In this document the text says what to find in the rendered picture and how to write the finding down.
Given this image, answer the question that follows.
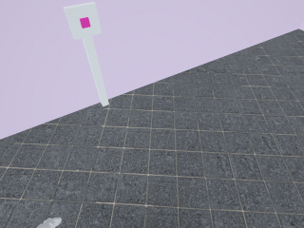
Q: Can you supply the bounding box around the panel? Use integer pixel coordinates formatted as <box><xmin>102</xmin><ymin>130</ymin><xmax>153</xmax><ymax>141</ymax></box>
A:
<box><xmin>64</xmin><ymin>2</ymin><xmax>109</xmax><ymax>106</ymax></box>

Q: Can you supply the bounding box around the left robot hand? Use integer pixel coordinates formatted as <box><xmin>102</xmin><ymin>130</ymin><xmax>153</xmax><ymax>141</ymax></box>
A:
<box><xmin>37</xmin><ymin>218</ymin><xmax>62</xmax><ymax>228</ymax></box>

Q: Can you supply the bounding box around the button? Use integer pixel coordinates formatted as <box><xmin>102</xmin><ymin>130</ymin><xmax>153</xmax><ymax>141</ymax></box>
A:
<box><xmin>80</xmin><ymin>17</ymin><xmax>91</xmax><ymax>29</ymax></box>

